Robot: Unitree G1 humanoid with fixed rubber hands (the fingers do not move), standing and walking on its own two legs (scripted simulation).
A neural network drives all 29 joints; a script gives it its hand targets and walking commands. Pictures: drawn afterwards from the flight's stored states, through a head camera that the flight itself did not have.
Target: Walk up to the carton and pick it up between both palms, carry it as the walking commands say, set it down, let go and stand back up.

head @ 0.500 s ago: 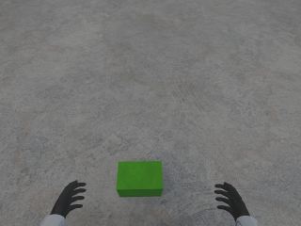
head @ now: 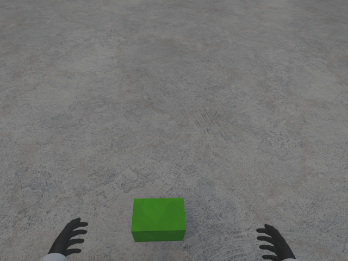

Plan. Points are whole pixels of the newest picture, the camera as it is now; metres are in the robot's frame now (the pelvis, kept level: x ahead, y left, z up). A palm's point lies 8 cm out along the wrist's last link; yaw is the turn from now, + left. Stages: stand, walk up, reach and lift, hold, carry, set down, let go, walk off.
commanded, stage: stand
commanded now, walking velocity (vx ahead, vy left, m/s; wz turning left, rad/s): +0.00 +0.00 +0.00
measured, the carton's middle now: (159, 220) +0.42 +0.05 -0.67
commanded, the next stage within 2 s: none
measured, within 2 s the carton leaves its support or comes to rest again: neither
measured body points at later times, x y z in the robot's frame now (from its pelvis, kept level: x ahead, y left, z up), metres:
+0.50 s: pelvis +0.02 +0.01 +0.00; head +0.02 +0.02 +0.45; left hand +0.14 +0.31 -0.11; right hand +0.15 -0.28 -0.09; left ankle +0.01 +0.13 -0.74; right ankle -0.04 -0.12 -0.74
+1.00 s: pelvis +0.00 +0.01 +0.01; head -0.01 +0.02 +0.46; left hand +0.10 +0.32 -0.11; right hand +0.11 -0.30 -0.10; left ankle +0.01 +0.13 -0.74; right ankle -0.04 -0.12 -0.74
